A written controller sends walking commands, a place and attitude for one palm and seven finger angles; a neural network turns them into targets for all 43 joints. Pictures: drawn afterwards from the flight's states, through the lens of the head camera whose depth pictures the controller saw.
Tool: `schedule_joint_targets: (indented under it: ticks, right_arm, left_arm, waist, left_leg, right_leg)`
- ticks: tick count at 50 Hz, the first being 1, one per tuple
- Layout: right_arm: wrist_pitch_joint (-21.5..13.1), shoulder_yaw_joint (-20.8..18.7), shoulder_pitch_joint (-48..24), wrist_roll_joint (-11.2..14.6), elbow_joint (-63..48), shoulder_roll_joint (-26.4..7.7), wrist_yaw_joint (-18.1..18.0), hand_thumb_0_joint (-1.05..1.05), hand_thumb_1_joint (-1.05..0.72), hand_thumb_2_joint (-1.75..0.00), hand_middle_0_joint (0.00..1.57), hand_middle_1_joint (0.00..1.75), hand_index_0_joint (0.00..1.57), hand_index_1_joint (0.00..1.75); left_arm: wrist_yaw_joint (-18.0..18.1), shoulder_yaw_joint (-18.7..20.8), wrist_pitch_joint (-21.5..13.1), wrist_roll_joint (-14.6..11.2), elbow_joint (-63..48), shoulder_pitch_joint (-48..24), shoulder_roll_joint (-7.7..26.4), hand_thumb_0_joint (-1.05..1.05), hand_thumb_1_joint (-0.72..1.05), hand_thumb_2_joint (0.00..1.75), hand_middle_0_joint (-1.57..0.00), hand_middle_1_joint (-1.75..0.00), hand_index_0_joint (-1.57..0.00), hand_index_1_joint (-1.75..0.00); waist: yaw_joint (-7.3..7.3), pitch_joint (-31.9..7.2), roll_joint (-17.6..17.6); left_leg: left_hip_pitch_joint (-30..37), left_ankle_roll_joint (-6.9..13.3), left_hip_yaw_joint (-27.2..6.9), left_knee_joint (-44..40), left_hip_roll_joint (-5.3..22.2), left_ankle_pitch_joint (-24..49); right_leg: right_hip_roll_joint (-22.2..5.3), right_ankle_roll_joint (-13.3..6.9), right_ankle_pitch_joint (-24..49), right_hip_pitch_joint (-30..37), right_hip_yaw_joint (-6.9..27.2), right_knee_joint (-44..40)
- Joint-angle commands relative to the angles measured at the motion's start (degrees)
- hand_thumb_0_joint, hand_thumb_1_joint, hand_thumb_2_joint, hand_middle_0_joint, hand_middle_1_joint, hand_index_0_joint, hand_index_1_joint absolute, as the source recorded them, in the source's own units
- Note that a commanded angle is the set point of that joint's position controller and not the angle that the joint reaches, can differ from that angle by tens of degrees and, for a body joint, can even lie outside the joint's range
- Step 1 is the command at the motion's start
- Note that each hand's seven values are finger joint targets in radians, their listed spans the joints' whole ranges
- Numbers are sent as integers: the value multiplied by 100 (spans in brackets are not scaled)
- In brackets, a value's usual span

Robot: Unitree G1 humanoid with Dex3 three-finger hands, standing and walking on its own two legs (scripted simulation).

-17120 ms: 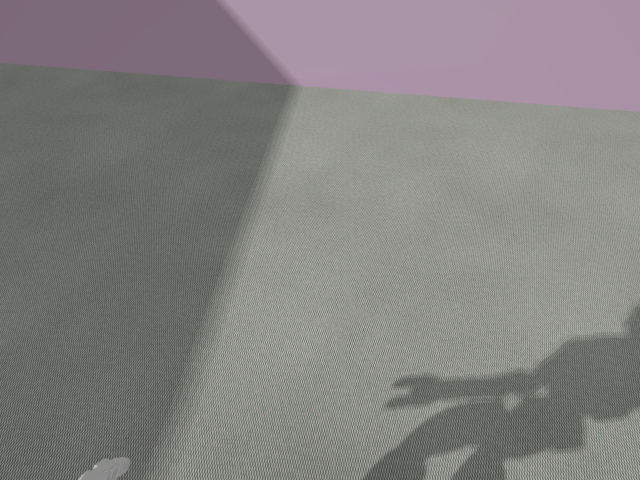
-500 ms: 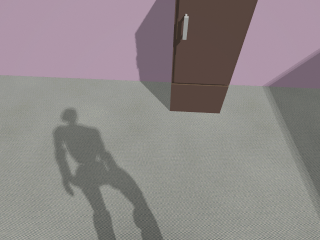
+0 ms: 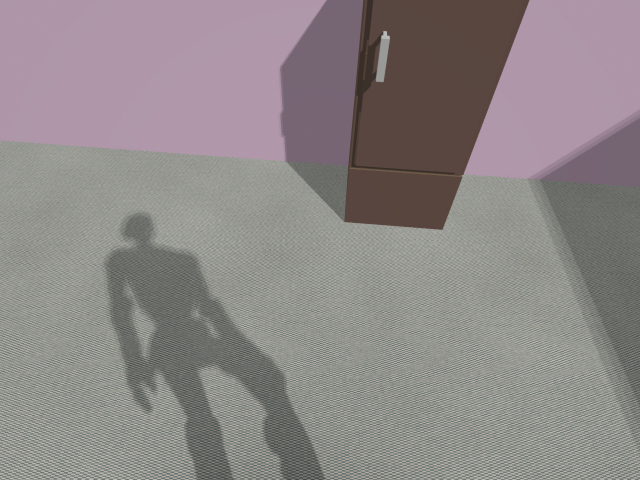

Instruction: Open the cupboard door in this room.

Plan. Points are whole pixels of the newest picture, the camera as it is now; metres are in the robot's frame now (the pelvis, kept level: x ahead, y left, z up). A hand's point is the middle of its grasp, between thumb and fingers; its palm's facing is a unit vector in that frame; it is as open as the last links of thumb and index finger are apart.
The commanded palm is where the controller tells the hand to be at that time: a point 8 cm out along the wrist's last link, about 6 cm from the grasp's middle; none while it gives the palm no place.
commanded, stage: look at it before walking up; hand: left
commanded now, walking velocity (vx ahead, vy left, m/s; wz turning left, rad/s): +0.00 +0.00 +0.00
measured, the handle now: (382, 56) +1.21 -0.11 -0.02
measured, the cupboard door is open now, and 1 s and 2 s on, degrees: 0 0 0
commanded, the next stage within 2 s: walk to a spot facing it in 0.22 s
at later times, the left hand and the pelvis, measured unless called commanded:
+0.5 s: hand out of the picture -0.01 +0.19 -0.18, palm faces -0.03 -0.98 -0.21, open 7.4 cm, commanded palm none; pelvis -0.02 +0.01 -0.01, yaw -4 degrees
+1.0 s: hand out of the picture +0.05 +0.15 -0.16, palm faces -0.21 -0.96 -0.20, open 7.4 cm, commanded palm none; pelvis +0.03 -0.02 +0.00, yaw -19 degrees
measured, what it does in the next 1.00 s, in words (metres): lifts its left foot, turning right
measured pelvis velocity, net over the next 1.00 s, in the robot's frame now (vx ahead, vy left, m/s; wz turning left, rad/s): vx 0.03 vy -0.02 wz -0.33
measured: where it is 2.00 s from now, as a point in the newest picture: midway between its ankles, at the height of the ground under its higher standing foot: (368, 422)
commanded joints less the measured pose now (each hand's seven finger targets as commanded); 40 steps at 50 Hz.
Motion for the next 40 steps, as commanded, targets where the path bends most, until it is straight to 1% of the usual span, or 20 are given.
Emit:
schedule_joint_targets:
  ticks: [1,10,16,18,20,23,24,26,27,28,29,31,32,33,34,35,36,37,39,40]
  right_arm:
    - [-57,-65,454,-23,-110,-509,-53,0,-90,-90,20,30,20,30]
    - [-76,-103,440,-24,-162,-623,-33,0,-90,-90,20,30,20,30]
    - [-108,-141,379,-25,-196,-771,-22,0,-90,-90,20,30,20,30]
    - [-51,-117,477,-39,-178,-521,-37,0,-90,-90,20,30,20,30]
    - [22,-176,449,-46,-243,-597,-57,0,-90,-90,20,30,20,30]
    - [102,-312,270,-59,-482,-825,-79,0,-90,-90,20,30,20,30]
    - [125,-365,178,-64,-587,-945,-81,0,-90,-90,20,30,20,30]
    - [110,-458,56,-86,-743,-1116,-89,0,-90,-90,20,30,20,30]
    - [93,-482,-50,-99,-815,-1152,-82,0,-90,-90,20,30,20,30]
    - [80,-495,-101,-120,-875,-1135,-65,0,-90,-90,20,30,20,30]
    - [68,-510,-180,-135,-937,-1160,-46,0,-90,-90,20,30,20,30]
    - [60,-544,-402,-162,-1019,-1230,-11,0,-90,-90,20,30,20,30]
    - [75,-540,-486,-163,-1044,-1242,13,0,-90,-90,20,30,20,30]
    - [88,-526,-612,-145,-1110,-1225,38,0,-90,-90,20,30,20,30]
    - [104,-473,-607,-85,-1287,-917,76,0,-90,-90,20,30,20,30]
    - [101,-354,-1221,-80,-1738,-682,125,0,-90,-90,20,30,20,30]
    - [94,-327,-1485,-87,-1889,-803,130,0,-90,-90,20,30,20,30]
    - [63,-367,-1539,-88,-1859,-806,147,0,-90,-90,20,30,20,30]
    - [19,-400,-1219,-133,-1682,-940,190,0,-90,-90,20,30,20,30]
    - [37,-403,-1169,-149,-1626,-904,217,0,-90,-90,20,30,20,30]
  left_arm:
    - [42,142,-74,22,-150,347,666,0,90,90,-20,-30,-20,-30]
    - [32,162,-67,30,-219,272,761,0,90,90,-20,-30,-20,-30]
    - [16,210,-82,39,-289,151,925,0,90,90,-20,-30,-20,-30]
    - [22,194,6,38,-291,164,718,0,90,90,-20,-30,-20,-30]
    - [3,273,89,52,-370,82,795,0,90,90,-20,-30,-20,-30]
    - [-62,408,203,90,-645,-109,910,0,90,90,-20,-30,-20,-30]
    - [-87,439,247,96,-744,-152,897,0,90,90,-20,-30,-20,-30]
    - [-142,505,330,136,-962,-254,806,0,90,90,-20,-30,-20,-30]
    - [-156,529,365,144,-1056,-261,756,0,90,90,-20,-30,-20,-30]
    - [-168,552,364,141,-1146,-294,698,0,90,90,-20,-30,-20,-30]
    - [-199,567,343,144,-1214,-301,663,0,90,90,-20,-30,-20,-30]
    - [-275,568,290,160,-1259,-160,604,0,90,90,-20,-30,-20,-30]
    - [-292,564,247,157,-1183,127,605,0,90,90,-20,-30,-20,-30]
    - [-285,589,198,157,-1031,612,689,0,90,90,-20,-30,-20,-30]
    - [-240,658,91,195,-916,997,1194,0,90,90,-20,-30,-20,-30]
    - [-152,699,51,109,-861,1285,1638,0,90,90,-20,-30,-20,-30]
    - [-77,698,-1,61,-944,1337,1608,0,90,90,-20,-30,-20,-30]
    - [-78,708,-47,74,-1002,1026,1582,0,90,90,-20,-30,-20,-30]
    - [-103,631,-116,72,-1170,492,1304,0,90,90,-20,-30,-20,-30]
    - [-132,611,-148,74,-1208,425,1286,0,90,90,-20,-30,-20,-30]
  waist:
    - [-35,189,46]
    - [-17,314,-7]
    - [-10,179,7]
    - [-44,191,21]
    - [-53,256,66]
    - [-67,268,239]
    - [-54,304,464]
    - [-66,251,992]
    - [-52,209,1212]
    - [-68,157,1181]
    - [-27,40,980]
    - [71,-40,871]
    - [204,-145,588]
    - [454,-217,108]
    - [611,-192,-1555]
    - [841,218,-2506]
    - [785,220,-1750]
    - [594,344,-1352]
    - [262,74,-406]
    - [217,-5,-273]
  left_leg:
    - [-220,196,-505,-362,441,969]
    - [-355,245,-564,-454,443,687]
    - [-353,270,-587,-466,455,730]
    - [-312,225,-441,-286,499,825]
    - [-349,224,-339,-101,587,683]
    - [-462,343,-431,-37,885,296]
    - [-530,438,-587,-146,1085,21]
    - [-699,815,-916,-481,1705,39]
    - [-630,1022,-943,-555,1925,305]
    - [-592,1112,-895,-516,2015,371]
    - [-536,1087,-771,-462,2041,130]
    - [-760,843,-445,-179,1950,-411]
    - [-895,667,-254,212,1813,-692]
    - [-1350,433,14,1072,1583,-1083]
    - [-2370,46,536,2797,838,-1687]
    - [-3792,-174,147,4172,84,-2505]
    - [-3919,-114,-656,4601,163,-2042]
    - [-4028,-96,-843,4932,234,-1456]
    - [-3627,-143,-945,4750,397,-685]
    - [-3363,-195,-889,4597,349,-411]
  right_leg:
    - [-552,-85,1202,-197,601,-440]
    - [-541,-79,833,-335,629,-457]
    - [-551,-94,902,-268,643,-416]
    - [-528,-75,1123,-437,703,-249]
    - [-479,-92,1135,-720,768,6]
    - [-306,-98,907,-1192,769,581]
    - [-192,-75,607,-1405,712,928]
    - [-5,21,-585,-1726,435,2258]
    - [-35,48,-1159,-1967,439,2897]
    - [-125,49,-1426,-2046,498,3097]
    - [-192,50,-1454,-2020,480,3021]
    - [-192,83,-1269,-1457,270,2305]
    - [-46,90,-948,-997,99,1739]
    - [69,44,-477,-250,29,982]
    - [-709,-287,-924,372,1503,-214]
    - [-1836,-949,-446,424,3796,-1072]
    - [-1959,-1209,-364,331,4233,-1290]
    - [-1842,-1240,-567,277,4129,-1178]
    - [-1510,-1124,-647,146,3306,-971]
    - [-1275,-1013,-457,-3,2986,-970]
